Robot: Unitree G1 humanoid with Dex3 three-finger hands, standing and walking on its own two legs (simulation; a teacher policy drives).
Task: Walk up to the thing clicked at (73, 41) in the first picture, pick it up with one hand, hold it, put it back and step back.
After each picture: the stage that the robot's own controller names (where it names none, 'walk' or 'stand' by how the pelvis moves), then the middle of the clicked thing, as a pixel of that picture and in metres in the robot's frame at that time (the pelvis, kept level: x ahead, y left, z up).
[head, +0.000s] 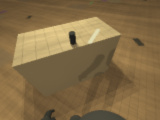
stand; (72, 38) +0.73 +0.23 +0.05
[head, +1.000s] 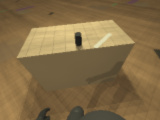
walk; (78, 39) +0.69 +0.19 +0.07
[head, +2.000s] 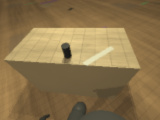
stand; (66, 51) +0.50 +0.26 +0.06
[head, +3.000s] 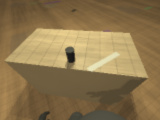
stand; (70, 55) +0.48 +0.20 +0.06
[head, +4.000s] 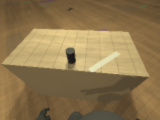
stand; (71, 56) +0.46 +0.19 +0.06
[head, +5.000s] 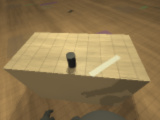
stand; (71, 60) +0.44 +0.18 +0.05
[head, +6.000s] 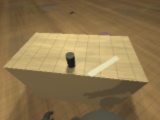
stand; (70, 60) +0.45 +0.19 +0.04
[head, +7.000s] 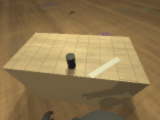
stand; (71, 61) +0.43 +0.18 +0.04
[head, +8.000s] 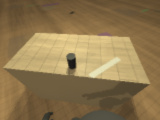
rise first; (71, 61) +0.44 +0.18 +0.05
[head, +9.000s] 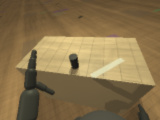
rise first; (74, 61) +0.44 +0.20 +0.05
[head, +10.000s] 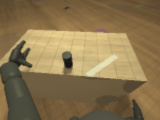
go down; (67, 60) +0.43 +0.18 +0.05
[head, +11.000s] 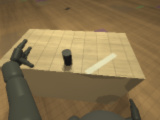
go down; (67, 57) +0.46 +0.19 +0.06
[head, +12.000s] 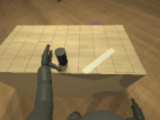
close in; (61, 57) +0.43 +0.20 +0.08
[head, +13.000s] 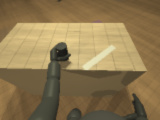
close; (63, 52) +0.46 +0.19 +0.09
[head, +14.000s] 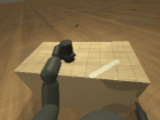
lift; (67, 51) +0.35 +0.17 +0.26
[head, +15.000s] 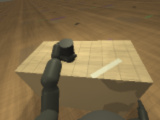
hold; (68, 51) +0.32 +0.15 +0.27
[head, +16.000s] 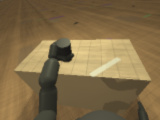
hold; (65, 51) +0.33 +0.17 +0.27
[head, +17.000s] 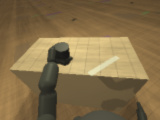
hold; (63, 54) +0.33 +0.18 +0.24
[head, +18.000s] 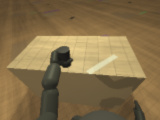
crouch; (64, 57) +0.35 +0.19 +0.19
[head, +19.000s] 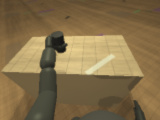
lower; (59, 42) +0.43 +0.21 +0.24
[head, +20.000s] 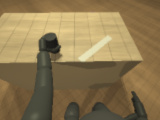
lower; (53, 43) +0.50 +0.22 +0.11
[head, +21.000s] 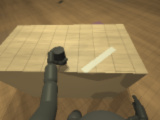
lower; (60, 56) +0.43 +0.21 +0.10
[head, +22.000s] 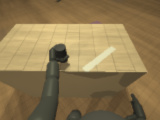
lower; (62, 53) +0.45 +0.20 +0.10
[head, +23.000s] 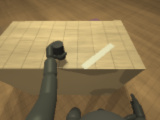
lower; (59, 50) +0.46 +0.20 +0.10
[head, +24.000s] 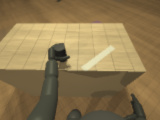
open; (61, 53) +0.45 +0.20 +0.09
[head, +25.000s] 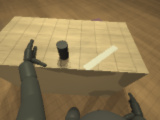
sink last; (63, 50) +0.45 +0.19 +0.10
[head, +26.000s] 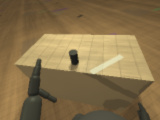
sink last; (74, 57) +0.47 +0.20 +0.07
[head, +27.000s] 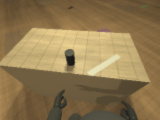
stand; (70, 57) +0.44 +0.19 +0.06
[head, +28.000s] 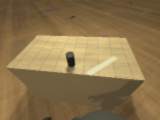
stand; (70, 59) +0.47 +0.20 +0.05
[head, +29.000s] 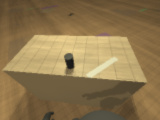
stand; (69, 61) +0.44 +0.20 +0.04
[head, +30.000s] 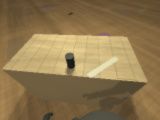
stand; (70, 61) +0.44 +0.19 +0.04
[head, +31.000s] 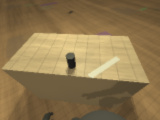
stand; (71, 60) +0.44 +0.18 +0.04
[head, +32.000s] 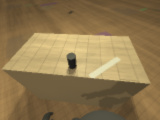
stand; (71, 61) +0.44 +0.18 +0.05
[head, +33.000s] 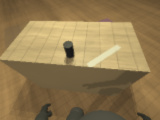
walk; (69, 50) +0.48 +0.20 +0.06
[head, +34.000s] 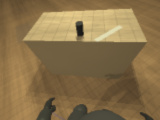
walk; (79, 29) +0.73 +0.17 +0.06
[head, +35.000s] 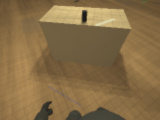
stand; (84, 16) +1.09 +0.14 +0.07
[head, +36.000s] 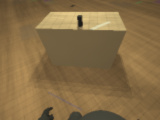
stand; (80, 21) +1.06 +0.20 +0.06
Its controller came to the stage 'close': yes
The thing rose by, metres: 0.23
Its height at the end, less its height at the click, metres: +0.00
